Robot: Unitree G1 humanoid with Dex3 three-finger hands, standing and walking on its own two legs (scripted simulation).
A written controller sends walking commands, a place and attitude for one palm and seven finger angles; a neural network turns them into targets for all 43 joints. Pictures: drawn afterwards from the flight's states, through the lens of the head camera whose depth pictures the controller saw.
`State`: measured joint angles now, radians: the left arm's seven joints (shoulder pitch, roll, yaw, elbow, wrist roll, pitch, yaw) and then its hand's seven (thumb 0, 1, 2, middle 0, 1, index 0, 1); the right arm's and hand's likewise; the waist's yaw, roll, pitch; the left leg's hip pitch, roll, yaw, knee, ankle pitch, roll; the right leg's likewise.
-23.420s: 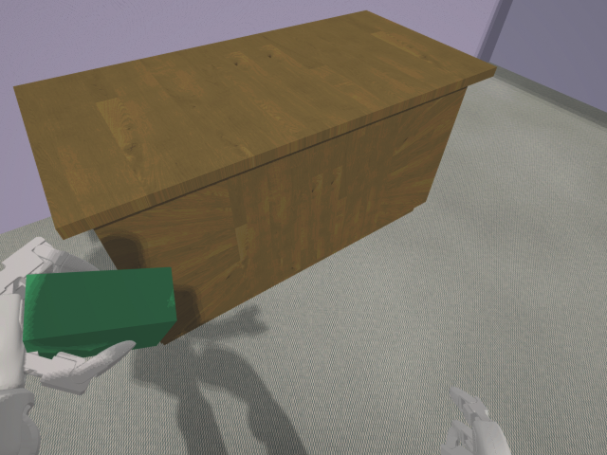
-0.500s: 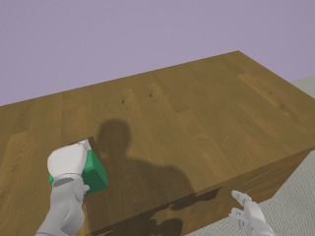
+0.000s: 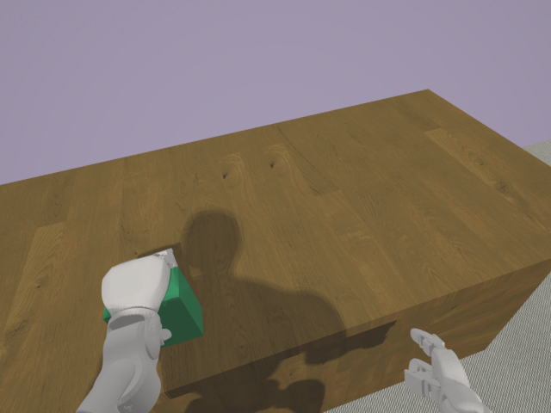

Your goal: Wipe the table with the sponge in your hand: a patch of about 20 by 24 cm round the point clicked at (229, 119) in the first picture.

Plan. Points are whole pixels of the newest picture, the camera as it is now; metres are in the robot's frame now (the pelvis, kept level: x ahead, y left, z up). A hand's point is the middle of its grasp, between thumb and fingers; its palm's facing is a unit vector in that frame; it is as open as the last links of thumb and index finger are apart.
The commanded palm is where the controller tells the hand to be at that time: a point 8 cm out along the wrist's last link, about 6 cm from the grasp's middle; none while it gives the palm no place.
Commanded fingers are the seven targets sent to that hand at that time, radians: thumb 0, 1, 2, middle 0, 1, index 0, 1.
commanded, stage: slide across to the third lane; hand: left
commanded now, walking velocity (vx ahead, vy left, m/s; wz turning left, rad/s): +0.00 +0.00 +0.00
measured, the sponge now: (162, 318) +0.25 +0.23 +0.00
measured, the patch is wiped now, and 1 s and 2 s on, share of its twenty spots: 0.45 0.70 1.00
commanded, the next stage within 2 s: wipe forward along the third lane in 0.40 s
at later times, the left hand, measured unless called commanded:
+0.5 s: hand (202, 285) +0.29 +0.17 +0.04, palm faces +0.01 -0.09 -1.00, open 10.0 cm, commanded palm +0.25 +0.15 +0.09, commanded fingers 0.00 0.10 1.30 -1.20 -1.60 -1.20 -1.60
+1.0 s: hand (205, 264) +0.33 +0.17 +0.04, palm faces -0.03 -0.07 -1.00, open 9.9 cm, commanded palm +0.30 +0.17 +0.08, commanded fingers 0.00 0.10 1.30 -1.20 -1.60 -1.20 -1.60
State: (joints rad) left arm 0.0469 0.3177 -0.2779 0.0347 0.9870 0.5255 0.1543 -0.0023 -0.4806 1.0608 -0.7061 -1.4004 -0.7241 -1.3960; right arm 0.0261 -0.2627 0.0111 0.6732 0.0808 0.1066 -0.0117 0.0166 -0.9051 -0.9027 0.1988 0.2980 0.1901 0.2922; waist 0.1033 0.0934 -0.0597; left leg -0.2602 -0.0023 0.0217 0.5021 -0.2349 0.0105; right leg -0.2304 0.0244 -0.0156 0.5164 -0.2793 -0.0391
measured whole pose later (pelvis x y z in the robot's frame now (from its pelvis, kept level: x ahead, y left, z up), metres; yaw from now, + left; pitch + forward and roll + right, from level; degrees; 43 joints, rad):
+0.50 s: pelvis -0.01 -0.01 +0.00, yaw +0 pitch -1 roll +1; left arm -0.16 0.22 -0.42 0.22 0.98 0.61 0.18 -0.01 -0.50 1.07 -0.72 -1.38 -0.75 -1.36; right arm -0.02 -0.25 0.02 0.71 0.09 0.14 0.02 0.02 -0.91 -0.90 0.20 0.30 0.18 0.29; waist 0.10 0.09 -0.07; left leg -0.26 0.01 0.01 0.49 -0.22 -0.01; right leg -0.24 0.04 -0.02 0.53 -0.28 -0.06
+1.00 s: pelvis -0.01 -0.02 +0.00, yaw +0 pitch +2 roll +1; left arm -0.34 0.20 -0.32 0.48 0.98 0.57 0.19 -0.02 -0.51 1.07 -0.75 -1.36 -0.77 -1.34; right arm 0.02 -0.26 0.02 0.71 0.10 0.16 -0.04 0.02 -0.91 -0.90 0.20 0.30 0.20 0.29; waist 0.07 0.07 -0.10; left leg -0.32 0.02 0.01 0.50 -0.22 -0.02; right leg -0.31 0.05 -0.02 0.54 -0.27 -0.07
